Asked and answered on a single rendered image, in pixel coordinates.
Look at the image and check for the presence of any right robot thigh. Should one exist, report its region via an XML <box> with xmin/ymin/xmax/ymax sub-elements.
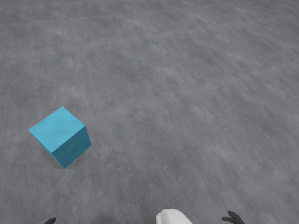
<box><xmin>156</xmin><ymin>209</ymin><xmax>192</xmax><ymax>224</ymax></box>

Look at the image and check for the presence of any robot right hand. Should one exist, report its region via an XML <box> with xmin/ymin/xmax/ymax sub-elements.
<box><xmin>221</xmin><ymin>211</ymin><xmax>245</xmax><ymax>224</ymax></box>

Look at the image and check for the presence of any carton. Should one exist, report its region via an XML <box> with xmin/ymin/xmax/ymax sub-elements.
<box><xmin>28</xmin><ymin>106</ymin><xmax>92</xmax><ymax>168</ymax></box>

